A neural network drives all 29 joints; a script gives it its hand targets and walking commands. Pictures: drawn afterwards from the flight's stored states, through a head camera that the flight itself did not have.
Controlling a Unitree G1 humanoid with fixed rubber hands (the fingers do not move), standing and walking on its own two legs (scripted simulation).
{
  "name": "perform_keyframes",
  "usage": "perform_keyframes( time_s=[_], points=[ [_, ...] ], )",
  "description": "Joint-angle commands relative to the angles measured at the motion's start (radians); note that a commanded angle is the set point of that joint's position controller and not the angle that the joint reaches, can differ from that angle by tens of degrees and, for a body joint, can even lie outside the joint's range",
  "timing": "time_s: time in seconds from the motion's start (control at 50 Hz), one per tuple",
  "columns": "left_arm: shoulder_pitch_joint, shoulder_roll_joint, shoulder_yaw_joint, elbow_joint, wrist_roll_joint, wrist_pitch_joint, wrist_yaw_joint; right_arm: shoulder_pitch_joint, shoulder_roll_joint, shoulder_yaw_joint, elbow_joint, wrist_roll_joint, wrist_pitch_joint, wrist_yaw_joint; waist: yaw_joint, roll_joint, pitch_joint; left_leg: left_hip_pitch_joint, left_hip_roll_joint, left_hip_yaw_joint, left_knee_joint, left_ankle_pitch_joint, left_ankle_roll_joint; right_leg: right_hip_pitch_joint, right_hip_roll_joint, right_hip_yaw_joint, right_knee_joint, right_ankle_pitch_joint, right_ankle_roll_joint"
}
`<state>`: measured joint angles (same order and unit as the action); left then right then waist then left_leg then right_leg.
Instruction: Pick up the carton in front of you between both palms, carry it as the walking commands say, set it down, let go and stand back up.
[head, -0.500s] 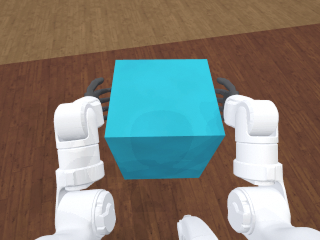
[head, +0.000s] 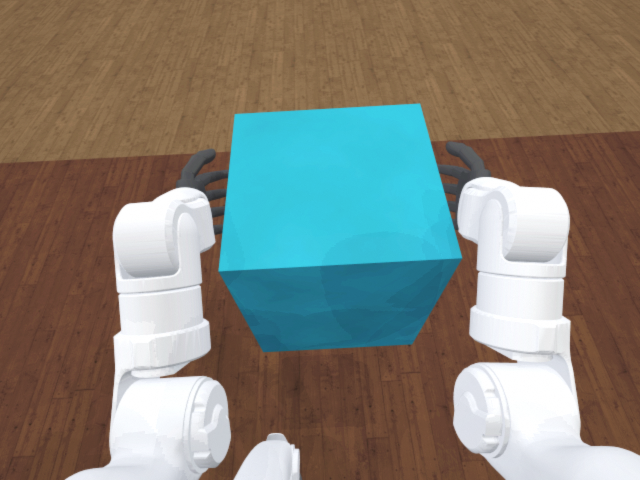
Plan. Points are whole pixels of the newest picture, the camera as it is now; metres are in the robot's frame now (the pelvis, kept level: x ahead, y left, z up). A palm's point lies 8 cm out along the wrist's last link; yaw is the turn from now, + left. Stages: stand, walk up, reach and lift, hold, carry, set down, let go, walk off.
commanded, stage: carry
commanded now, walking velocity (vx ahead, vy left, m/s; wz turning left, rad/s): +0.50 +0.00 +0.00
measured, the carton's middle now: (333, 241) +0.39 +0.03 +0.08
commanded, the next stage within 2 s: none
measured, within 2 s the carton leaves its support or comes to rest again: neither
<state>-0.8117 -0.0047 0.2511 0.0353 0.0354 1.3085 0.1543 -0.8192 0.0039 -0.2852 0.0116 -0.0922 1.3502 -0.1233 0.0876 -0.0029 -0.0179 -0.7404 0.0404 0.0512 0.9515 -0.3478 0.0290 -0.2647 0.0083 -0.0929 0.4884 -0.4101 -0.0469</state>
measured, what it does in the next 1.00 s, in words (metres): climbs: left foot, then right foot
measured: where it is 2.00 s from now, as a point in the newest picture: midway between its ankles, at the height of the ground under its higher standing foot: (342, 203)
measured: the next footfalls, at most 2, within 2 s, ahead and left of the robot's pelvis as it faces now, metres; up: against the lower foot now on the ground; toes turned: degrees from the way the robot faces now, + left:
left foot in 0.10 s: +0.24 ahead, +0.11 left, +0.02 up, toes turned +5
right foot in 0.50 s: +0.48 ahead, -0.09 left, +0.04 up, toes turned -6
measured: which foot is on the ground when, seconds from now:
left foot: up 0.00-0.08, down 0.10-0.54, up 0.56-0.92, down 0.94-1.00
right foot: down 0.00-0.12, up 0.14-0.48, down 0.50-0.96, up 0.98-1.00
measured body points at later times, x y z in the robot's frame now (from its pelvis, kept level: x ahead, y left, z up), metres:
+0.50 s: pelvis +0.30 +0.01 +0.01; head +0.32 +0.01 +0.46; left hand +0.70 +0.15 +0.19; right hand +0.68 -0.16 +0.18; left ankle +0.19 +0.11 -0.71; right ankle +0.43 -0.08 -0.69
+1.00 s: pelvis +0.59 +0.03 +0.04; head +0.61 +0.03 +0.49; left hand +0.98 +0.17 +0.19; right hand +0.97 -0.13 +0.19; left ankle +0.68 +0.10 -0.67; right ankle +0.45 -0.08 -0.63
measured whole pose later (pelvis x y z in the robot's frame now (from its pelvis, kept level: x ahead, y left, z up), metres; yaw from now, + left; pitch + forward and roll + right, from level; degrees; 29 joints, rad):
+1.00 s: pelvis +0.59 +0.03 +0.04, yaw -1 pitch +4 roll +1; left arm -0.82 0.04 0.26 0.15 0.05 1.31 0.11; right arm -0.84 0.01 -0.25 0.17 -0.10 1.31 -0.13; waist -0.03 -0.03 -0.06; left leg -0.56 -0.02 0.15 0.70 -0.30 0.09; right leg -0.32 -0.03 -0.02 1.01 -0.50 -0.01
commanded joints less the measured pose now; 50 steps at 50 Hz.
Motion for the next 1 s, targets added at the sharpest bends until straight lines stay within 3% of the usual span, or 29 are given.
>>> perform_keyframes(
  time_s=[0.0,0.04,0.06,0.08,0.1,0.12,0.14,0.18,0.22,0.3,0.36,0.42,0.44,0.48,0.5,0.52,0.54,0.58,0.6,0.64,0.72,0.78,0.84,0.88,0.9,0.92,0.94,0.96,0.98],
  points=[
    [-0.76,-1.052,-0.626,-0.064,-0.469,0.012,-0.277,-0.671,0.953,0.598,-0.002,0.354,-0.032,0.161,-0.015,-0.148,-0.435,0.099,-0.045,0.089,-0.197,0.06,0.006,0.321,-0.223,0.177,-0.076,0.554,-0.143],
    [-0.733,-1.046,-0.613,-0.009,-0.448,0.013,-0.28,-0.667,0.963,0.601,0.047,0.364,-0.029,0.176,-0.049,-0.158,-0.441,0.279,-0.112,0.165,-0.322,0.063,0.028,0.271,-0.203,0.1,0.022,0.739,-0.1],
    [-0.725,-1.048,-0.605,0.018,-0.442,0.013,-0.281,-0.655,0.977,0.597,0.079,0.371,-0.03,0.185,-0.103,-0.132,-0.49,0.483,-0.137,0.197,-0.411,0.123,0.045,0.207,-0.176,0.029,0.157,0.836,-0.058],
    [-0.72,-1.049,-0.599,0.041,-0.431,0.011,-0.282,-0.63,0.988,0.591,0.111,0.381,-0.035,0.194,-0.163,-0.077,-0.567,0.748,-0.068,0.094,-0.411,0.115,0.075,0.059,-0.148,-0.006,0.326,0.716,-0.01],
    [-0.712,-1.055,-0.588,0.064,-0.419,0.011,-0.286,-0.62,0.978,0.58,0.124,0.384,-0.042,0.202,-0.178,0.136,-0.633,0.946,0.207,-0.392,-0.496,-0.017,0.175,-0.198,-0.063,-0.005,0.576,0.372,0.042],
    [-0.74,-1.067,-0.584,0.063,-0.418,0.008,-0.287,-0.652,0.995,0.581,0.116,0.392,-0.051,0.207,-0.192,0.34,-0.598,1.065,0.305,-0.728,-0.594,0.218,0.292,-0.489,0.09,0.052,0.798,-0.097,0.051],
    [-0.762,-1.084,-0.582,0.056,-0.409,0.001,-0.281,-0.702,1.032,0.593,0.069,0.425,-0.051,0.214,-0.172,0.229,-0.57,1.065,0.311,-0.657,-0.529,0.307,0.306,-0.575,0.025,0.127,0.939,-0.115,0.017],
    [-0.761,-1.083,-0.562,0.014,-0.391,-0.006,-0.261,-0.819,1.106,0.646,-0.038,0.509,-0.061,0.228,-0.17,0.036,-0.51,0.94,0.253,-0.473,-0.483,0.407,0.244,-0.6,-0.03,0.134,0.914,-0.05,0.007],
    [-0.741,-1.068,-0.552,-0.022,-0.366,-0.012,-0.233,-0.898,1.138,0.674,-0.117,0.562,-0.064,0.233,-0.142,0.058,-0.511,0.88,0.223,-0.385,-0.514,0.332,0.196,-0.557,-0.05,0.128,0.811,-0.004,0.008],
    [-0.703,-1.016,-0.555,-0.082,-0.324,-0.01,-0.192,-0.874,1.106,0.674,-0.169,0.58,-0.054,0.234,-0.154,0.103,-0.511,0.881,0.217,-0.294,-0.547,0.332,0.219,-0.57,-0.048,0.07,0.64,-0.005,0.023],
    [-0.681,-0.974,-0.569,-0.082,-0.303,0.002,-0.185,-0.816,1.057,0.67,-0.14,0.557,-0.041,0.232,-0.161,0.129,-0.477,0.831,0.193,-0.196,-0.557,0.397,0.197,-0.482,-0.05,0.038,0.415,0.099,0.028],
    [-0.655,-0.959,-0.582,-0.03,-0.308,0.016,-0.199,-0.761,1.024,0.658,-0.061,0.525,-0.029,0.235,-0.153,0.156,-0.443,0.793,0.162,-0.099,-0.522,0.539,0.15,-0.345,0.007,-0.056,0.212,0.146,0.012],
    [-0.653,-0.961,-0.582,-0.004,-0.314,0.02,-0.207,-0.747,1.019,0.651,-0.03,0.511,-0.027,0.236,-0.138,0.164,-0.443,0.772,0.153,-0.068,-0.478,0.636,0.129,-0.263,0.04,-0.094,0.154,0.146,0.0],
    [-0.643,-0.978,-0.573,0.063,-0.329,0.02,-0.225,-0.718,1.024,0.635,0.032,0.491,-0.023,0.24,-0.052,0.112,-0.538,0.648,0.112,0.04,-0.221,0.779,0.052,0.128,0.072,-0.137,0.043,0.22,-0.04],
    [-0.615,-0.989,-0.565,0.091,-0.339,0.017,-0.236,-0.734,1.011,0.629,0.048,0.481,-0.024,0.242,0.009,0.034,-0.611,0.465,0.084,0.044,-0.021,0.481,0.013,0.375,-0.089,0.1,0.026,0.093,-0.07],
    [-0.642,-0.978,-0.552,0.107,-0.336,0.005,-0.242,-0.743,1.045,0.613,0.071,0.473,-0.021,0.247,-0.004,-0.279,-0.635,0.141,-0.08,0.042,0.234,0.035,-0.033,0.549,-0.338,0.645,-0.081,0.152,-0.215],
    [-0.669,-1.012,-0.564,0.09,-0.364,0.002,-0.252,-0.769,1.046,0.606,0.069,0.462,-0.026,0.245,0.0,-0.271,-0.579,-0.044,-0.101,-0.059,0.411,-0.172,-0.012,0.581,-0.356,0.754,-0.105,0.264,-0.269],
    [-0.78,-1.089,-0.591,0.0,-0.433,-0.004,-0.268,-0.785,1.058,0.584,0.048,0.448,-0.037,0.228,-0.001,-0.057,-0.522,-0.114,-0.034,-0.086,0.493,-0.119,0.017,0.5,-0.317,0.55,-0.02,0.481,-0.239],
    [-0.836,-1.115,-0.608,-0.048,-0.467,-0.009,-0.272,-0.782,1.061,0.575,0.037,0.439,-0.04,0.217,-0.01,-0.026,-0.503,-0.111,-0.011,-0.089,0.443,-0.087,0.021,0.445,-0.298,0.488,-0.027,0.467,-0.207],
    [-0.897,-1.144,-0.628,-0.113,-0.509,-0.011,-0.274,-0.774,1.053,0.565,0.004,0.418,-0.044,0.192,-0.028,-0.067,-0.513,-0.075,0.001,-0.076,0.368,-0.057,0.022,0.395,-0.272,0.42,-0.057,0.373,-0.172],
    [-0.882,-1.11,-0.624,-0.157,-0.522,0.003,-0.273,-0.743,0.996,0.567,-0.045,0.379,-0.042,0.154,-0.021,-0.092,-0.502,-0.109,0.008,-0.026,0.212,-0.056,0.001,0.392,-0.271,0.345,-0.091,0.364,-0.197],
    [-0.814,-1.074,-0.616,-0.105,-0.494,0.014,-0.275,-0.699,0.967,0.578,-0.018,0.358,-0.031,0.15,-0.01,-0.117,-0.466,-0.046,0.011,0.009,-0.004,0.018,-0.009,0.366,-0.253,0.257,-0.102,0.431,-0.18],
    [-0.762,-1.061,-0.606,-0.023,-0.459,0.016,-0.283,-0.671,0.971,0.585,0.046,0.353,-0.027,0.167,-0.015,-0.148,-0.427,0.083,-0.044,0.096,-0.199,0.07,0.007,0.336,-0.223,0.162,-0.073,0.574,-0.138],
    [-0.75,-1.061,-0.597,0.017,-0.444,0.011,-0.287,-0.679,0.991,0.59,0.084,0.369,-0.028,0.184,-0.055,-0.162,-0.435,0.277,-0.114,0.175,-0.322,0.068,0.03,0.278,-0.202,0.081,0.032,0.779,-0.094],
    [-0.75,-1.064,-0.591,0.032,-0.442,0.009,-0.287,-0.673,1.005,0.587,0.108,0.38,-0.032,0.192,-0.111,-0.136,-0.488,0.492,-0.139,0.204,-0.407,0.122,0.048,0.208,-0.175,0.011,0.175,0.864,-0.051],
    [-0.751,-1.063,-0.586,0.047,-0.433,0.007,-0.287,-0.653,1.016,0.583,0.13,0.391,-0.037,0.2,-0.172,-0.074,-0.568,0.762,-0.058,0.083,-0.408,0.107,0.076,0.05,-0.15,-0.018,0.352,0.703,-0.003],
    [-0.744,-1.074,-0.577,0.063,-0.424,0.008,-0.289,-0.652,0.996,0.57,0.135,0.393,-0.045,0.205,-0.177,0.177,-0.659,0.991,0.247,-0.457,-0.483,0.004,0.204,-0.232,-0.045,0.001,0.623,0.326,0.054],
    [-0.768,-1.074,-0.574,0.058,-0.42,0.005,-0.287,-0.674,1.023,0.575,0.128,0.407,-0.051,0.209,-0.191,0.315,-0.603,1.066,0.303,-0.74,-0.6,0.174,0.295,-0.495,0.084,0.065,0.815,-0.104,0.05],
    [-0.775,-1.084,-0.576,0.043,-0.404,-0.001,-0.276,-0.725,1.053,0.593,0.066,0.438,-0.051,0.215,-0.173,0.214,-0.564,1.054,0.304,-0.653,-0.539,0.252,0.299,-0.575,0.024,0.128,0.941,-0.109,0.018]
  ],
)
